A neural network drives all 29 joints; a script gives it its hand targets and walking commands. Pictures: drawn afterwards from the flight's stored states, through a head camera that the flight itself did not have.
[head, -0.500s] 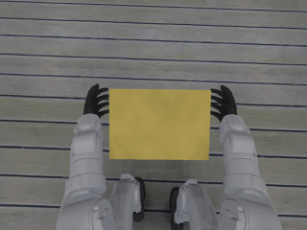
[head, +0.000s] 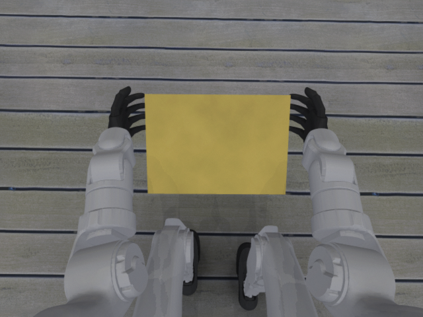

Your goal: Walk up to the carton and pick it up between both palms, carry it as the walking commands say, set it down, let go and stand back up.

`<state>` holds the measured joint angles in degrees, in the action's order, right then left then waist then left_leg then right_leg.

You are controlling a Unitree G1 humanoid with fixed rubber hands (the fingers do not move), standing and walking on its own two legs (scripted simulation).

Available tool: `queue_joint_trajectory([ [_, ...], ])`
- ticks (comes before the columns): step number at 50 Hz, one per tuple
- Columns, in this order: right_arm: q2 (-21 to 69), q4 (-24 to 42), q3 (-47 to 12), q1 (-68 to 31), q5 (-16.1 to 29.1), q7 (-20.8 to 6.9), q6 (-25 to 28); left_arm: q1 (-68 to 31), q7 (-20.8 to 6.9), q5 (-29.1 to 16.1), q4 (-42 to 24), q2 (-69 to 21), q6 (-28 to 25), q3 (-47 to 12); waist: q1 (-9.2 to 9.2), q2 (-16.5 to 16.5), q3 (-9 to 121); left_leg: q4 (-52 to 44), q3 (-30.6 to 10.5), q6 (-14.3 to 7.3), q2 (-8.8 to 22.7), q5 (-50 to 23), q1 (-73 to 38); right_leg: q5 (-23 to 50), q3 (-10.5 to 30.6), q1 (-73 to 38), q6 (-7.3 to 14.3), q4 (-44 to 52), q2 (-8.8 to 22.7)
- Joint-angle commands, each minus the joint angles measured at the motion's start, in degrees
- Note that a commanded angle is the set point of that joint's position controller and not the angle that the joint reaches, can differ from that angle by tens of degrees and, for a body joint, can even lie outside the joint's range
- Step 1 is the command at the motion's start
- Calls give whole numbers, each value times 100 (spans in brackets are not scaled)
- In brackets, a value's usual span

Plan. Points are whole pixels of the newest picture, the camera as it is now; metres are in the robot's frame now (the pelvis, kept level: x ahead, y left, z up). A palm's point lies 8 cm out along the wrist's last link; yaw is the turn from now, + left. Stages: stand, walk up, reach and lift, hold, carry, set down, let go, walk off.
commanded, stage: set down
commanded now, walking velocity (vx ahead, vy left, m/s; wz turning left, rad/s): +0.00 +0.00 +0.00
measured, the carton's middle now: (216, 141) +0.47 +0.03 -0.18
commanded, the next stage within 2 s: none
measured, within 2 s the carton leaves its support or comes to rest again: neither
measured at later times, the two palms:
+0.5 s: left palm (137, 135) +0.47 +0.21 -0.17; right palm (295, 137) +0.48 -0.14 -0.16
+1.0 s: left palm (147, 138) +0.49 +0.21 -0.26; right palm (283, 139) +0.51 -0.14 -0.25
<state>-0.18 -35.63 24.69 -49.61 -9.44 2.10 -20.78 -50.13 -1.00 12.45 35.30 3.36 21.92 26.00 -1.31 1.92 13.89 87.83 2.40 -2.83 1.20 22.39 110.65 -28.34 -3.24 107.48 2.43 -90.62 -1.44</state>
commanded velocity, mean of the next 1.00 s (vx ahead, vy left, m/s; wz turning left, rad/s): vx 0.00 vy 0.00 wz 0.00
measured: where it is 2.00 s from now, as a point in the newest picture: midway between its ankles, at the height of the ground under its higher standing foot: (217, 280)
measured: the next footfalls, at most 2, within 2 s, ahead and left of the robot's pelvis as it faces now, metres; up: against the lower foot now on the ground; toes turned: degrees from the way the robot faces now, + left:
none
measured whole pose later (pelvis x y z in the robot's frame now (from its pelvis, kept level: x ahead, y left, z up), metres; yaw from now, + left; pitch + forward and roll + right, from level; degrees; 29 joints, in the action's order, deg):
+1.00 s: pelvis -0.02 +0.00 -0.13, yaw -1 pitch +46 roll -2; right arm -8.4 -43.1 20.0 -67.5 -1.4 6.2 -16.7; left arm -68.0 3.7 2.3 45.5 14.0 17.3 17.9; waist -1.4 1.9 -1.8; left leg 112.8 3.0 -4.1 2.2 25.1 133.5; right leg -32.2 -3.9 129.7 2.4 -116.2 -1.1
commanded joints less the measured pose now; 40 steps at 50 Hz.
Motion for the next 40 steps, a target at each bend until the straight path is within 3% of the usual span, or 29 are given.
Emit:
queue_joint_trajectory([
  [1,5131,203,-3029,-3783,982,-1777,212,-3458,-1660,-1081,57,-5173,-158,-3042,-115,-173,5424,-418,-374,99,-785,-1179,-3896,1007,333,-1898,-232,800,-710],
  [13,4878,280,-3136,-4102,1177,-1689,316,-3884,-1416,-1349,-156,-4980,-307,-3308,-109,-306,5820,233,-448,164,-749,-1565,-3849,1149,210,-1069,-208,89,-718],
  [23,4670,151,-3082,-4561,1266,-1630,356,-4351,-1291,-1457,-109,-4766,-374,-3317,-107,-319,5802,674,-460,160,-694,-1392,-3517,933,137,-480,-189,-397,-683],
  [40,4407,77,-3174,-5314,1503,-1398,469,-5125,-1258,-1744,43,-4242,-576,-3337,-138,-229,5714,1543,-293,89,-620,-1373,-2693,1034,134,-452,-190,-1213,-609],
])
